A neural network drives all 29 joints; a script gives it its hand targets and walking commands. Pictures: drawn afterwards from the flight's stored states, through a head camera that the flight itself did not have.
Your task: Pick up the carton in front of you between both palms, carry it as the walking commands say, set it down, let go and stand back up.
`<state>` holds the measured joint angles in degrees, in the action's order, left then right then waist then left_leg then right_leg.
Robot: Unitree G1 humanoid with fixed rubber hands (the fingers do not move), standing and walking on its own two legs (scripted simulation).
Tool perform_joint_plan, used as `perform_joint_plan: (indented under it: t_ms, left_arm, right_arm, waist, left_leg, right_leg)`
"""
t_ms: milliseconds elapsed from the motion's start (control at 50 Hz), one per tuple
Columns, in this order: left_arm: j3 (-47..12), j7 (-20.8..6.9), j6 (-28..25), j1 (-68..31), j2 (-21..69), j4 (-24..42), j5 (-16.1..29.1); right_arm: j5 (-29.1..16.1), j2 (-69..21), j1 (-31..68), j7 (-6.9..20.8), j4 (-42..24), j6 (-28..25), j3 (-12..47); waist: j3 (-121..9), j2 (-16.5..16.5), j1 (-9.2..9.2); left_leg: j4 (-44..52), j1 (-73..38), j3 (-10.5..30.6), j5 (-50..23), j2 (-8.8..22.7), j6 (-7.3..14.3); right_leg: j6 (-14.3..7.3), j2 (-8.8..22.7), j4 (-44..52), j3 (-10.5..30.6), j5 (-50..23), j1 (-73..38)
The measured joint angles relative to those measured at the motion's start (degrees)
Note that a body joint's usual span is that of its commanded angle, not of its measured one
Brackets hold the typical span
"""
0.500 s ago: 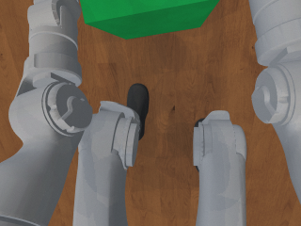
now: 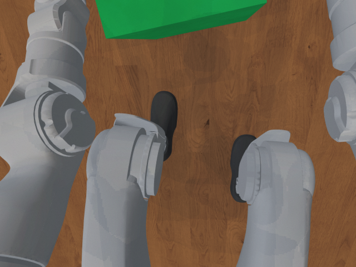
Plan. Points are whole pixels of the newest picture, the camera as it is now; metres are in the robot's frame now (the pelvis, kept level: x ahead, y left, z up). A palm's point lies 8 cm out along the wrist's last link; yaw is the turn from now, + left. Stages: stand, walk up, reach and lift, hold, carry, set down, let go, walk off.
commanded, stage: set down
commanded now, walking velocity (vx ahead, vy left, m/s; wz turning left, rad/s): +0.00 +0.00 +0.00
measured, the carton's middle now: out of the picture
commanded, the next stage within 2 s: let go in 1.12 s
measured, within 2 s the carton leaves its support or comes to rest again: neither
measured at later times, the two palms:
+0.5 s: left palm out of the picture +0.53 +0.26 -0.06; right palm out of the picture +0.64 -0.10 -0.04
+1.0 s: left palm out of the picture +0.53 +0.27 +0.09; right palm out of the picture +0.65 -0.10 +0.10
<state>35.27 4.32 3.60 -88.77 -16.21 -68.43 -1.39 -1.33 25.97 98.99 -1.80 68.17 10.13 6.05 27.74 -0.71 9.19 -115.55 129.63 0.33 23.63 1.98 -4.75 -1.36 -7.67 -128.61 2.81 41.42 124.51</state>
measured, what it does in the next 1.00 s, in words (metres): rises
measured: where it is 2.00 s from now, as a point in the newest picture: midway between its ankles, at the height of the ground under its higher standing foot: (201, 158)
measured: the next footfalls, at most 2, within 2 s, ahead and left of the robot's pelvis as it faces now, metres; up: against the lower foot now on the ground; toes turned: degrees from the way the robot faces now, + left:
none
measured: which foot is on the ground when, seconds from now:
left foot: down 0.00-1.00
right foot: down 0.00-1.00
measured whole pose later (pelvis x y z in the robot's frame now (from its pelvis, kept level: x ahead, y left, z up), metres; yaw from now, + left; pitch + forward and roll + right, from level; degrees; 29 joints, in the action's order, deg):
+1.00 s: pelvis +0.03 +0.01 +0.19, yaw -1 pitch +49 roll +2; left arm 27.5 7.8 17.3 -68.6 -8.2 -37.1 2.2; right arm 1.2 27.3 88.5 3.8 59.2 19.0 -2.4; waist 1.3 3.3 11.2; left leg -76.4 109.0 0.4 16.7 0.9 -1.9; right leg -0.4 -3.6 -85.5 2.4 30.8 103.9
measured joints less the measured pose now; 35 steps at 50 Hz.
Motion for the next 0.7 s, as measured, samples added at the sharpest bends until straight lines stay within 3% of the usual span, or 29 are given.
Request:
perform_joint_plan:
  t_ms: [100, 180, 280, 400, 580, 700]
  left_arm:
    - [-5.66, 1.32, -0.49, -0.55, -1.74, 1.40, 5.67]
    - [-8.79, 2.82, 0.55, -0.84, -0.78, 4.99, 8.41]
    - [-11.28, 5.40, 3.50, 0.72, 2.28, 12.74, 10.06]
    - [-11.67, 7.91, 9.28, 3.91, 4.76, 20.18, 8.49]
    - [-9.94, 6.36, 10.99, 7.47, 6.25, 21.45, 4.78]
    - [-8.46, 5.58, 11.33, 11.97, 8.50, 25.42, 3.77]
  right_arm:
    - [-7.09, 3.87, 2.45, 0.71, -0.24, -0.07, 5.85]
    - [-9.14, 5.05, 4.54, 1.32, -1.64, 0.28, 7.10]
    - [-7.15, 6.12, 4.09, 1.55, -4.04, 2.02, 4.39]
    - [-5.07, 6.84, 1.75, 2.55, -5.02, 6.07, 0.41]
    - [-1.78, 4.82, 0.66, 4.91, 1.01, 5.89, -4.71]
    - [0.19, 3.83, -4.00, 4.37, -4.15, 5.77, -6.01]
  waist:
    - [0.69, 0.28, 0.16]
    - [0.21, -0.42, 0.46]
    - [-1.91, -0.61, 0.68]
    - [-6.17, 1.42, 1.40]
    - [-15.61, 2.92, 2.03]
    - [-19.70, 1.60, 1.90]
  left_leg:
    - [-0.41, 0.63, -0.92, -0.09, 1.01, 1.73]
    - [-0.67, 1.04, -1.66, -0.43, 0.99, 2.97]
    - [0.77, 0.53, -2.01, -1.41, -0.24, 3.60]
    - [6.05, -2.73, -0.48, -2.26, -1.48, 2.87]
    - [14.59, -5.79, 0.94, -2.71, -1.74, 1.91]
    - [19.86, -8.04, 0.43, -2.89, -1.39, 2.37]
  right_leg:
    - [1.02, 0.84, 0.48, 0.20, -0.79, 0.59]
    - [2.15, 1.10, 0.54, 0.92, -0.89, 0.44]
    - [2.57, 2.46, 1.75, 1.14, -0.80, -0.81]
    - [1.39, 3.71, 7.59, -0.53, -1.89, -4.33]
    - [0.33, 4.08, 17.11, -1.84, -3.60, -7.12]
    - [0.75, 3.94, 22.85, -1.17, -4.62, -8.98]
